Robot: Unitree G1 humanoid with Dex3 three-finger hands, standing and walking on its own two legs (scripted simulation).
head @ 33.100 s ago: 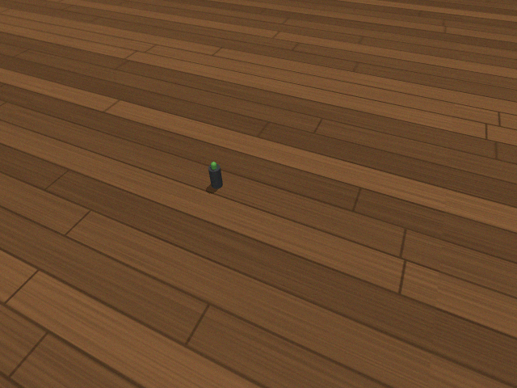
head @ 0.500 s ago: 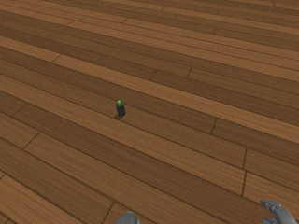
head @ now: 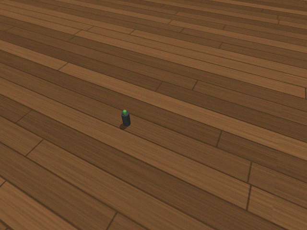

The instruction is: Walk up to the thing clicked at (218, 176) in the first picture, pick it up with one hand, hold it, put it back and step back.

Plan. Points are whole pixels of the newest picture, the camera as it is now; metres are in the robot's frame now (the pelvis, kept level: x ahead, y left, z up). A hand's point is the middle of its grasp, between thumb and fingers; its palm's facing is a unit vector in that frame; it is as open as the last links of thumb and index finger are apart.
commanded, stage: step back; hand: left
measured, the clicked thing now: (125, 117) +1.05 +0.22 -0.69
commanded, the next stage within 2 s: stand in 0.84 s
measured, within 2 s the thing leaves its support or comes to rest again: neither
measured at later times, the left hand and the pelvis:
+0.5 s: hand out of the picture +0.13 +0.27 -0.16, palm faces +0.05 -0.94 -0.33, open 7.4 cm; pelvis +0.04 +0.01 +0.00, yaw +2 degrees
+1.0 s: hand out of the picture +0.11 +0.26 -0.14, palm faces +0.05 -0.94 -0.34, open 7.4 cm; pelvis +0.04 +0.00 +0.01, yaw +2 degrees
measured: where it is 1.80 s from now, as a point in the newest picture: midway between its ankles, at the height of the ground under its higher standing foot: outside the picture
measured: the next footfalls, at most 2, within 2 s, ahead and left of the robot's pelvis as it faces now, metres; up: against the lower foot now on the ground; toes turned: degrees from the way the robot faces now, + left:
right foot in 0.06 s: +0.10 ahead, -0.12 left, +0.00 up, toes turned -2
left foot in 0.32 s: +0.06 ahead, +0.13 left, +0.00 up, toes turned +1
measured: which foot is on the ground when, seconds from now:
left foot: down 0.00-0.08, up 0.10-0.30, down 0.32-1.00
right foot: up 0.00-0.04, down 0.06-1.00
